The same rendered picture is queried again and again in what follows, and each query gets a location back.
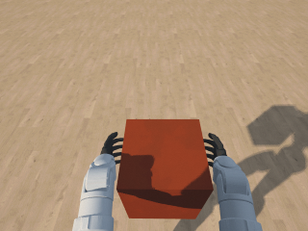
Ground left robot forearm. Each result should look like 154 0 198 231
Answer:
72 153 116 231

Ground carton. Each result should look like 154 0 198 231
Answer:
116 119 214 219

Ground left robot hand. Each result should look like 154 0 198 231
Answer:
100 132 124 165

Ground right robot forearm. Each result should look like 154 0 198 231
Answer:
213 155 263 231

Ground right robot hand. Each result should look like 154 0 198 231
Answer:
203 133 227 167

